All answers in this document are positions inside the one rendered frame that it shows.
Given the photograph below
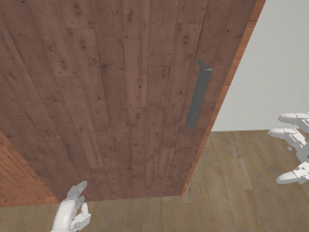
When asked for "left robot hand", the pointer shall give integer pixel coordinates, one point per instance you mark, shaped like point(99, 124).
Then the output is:
point(65, 217)

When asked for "wardrobe door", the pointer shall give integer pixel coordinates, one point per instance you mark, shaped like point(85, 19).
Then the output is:
point(17, 179)
point(97, 90)

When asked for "right robot hand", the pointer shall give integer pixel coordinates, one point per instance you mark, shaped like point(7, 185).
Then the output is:
point(297, 140)

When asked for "handle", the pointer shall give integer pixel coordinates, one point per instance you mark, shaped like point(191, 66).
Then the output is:
point(201, 86)

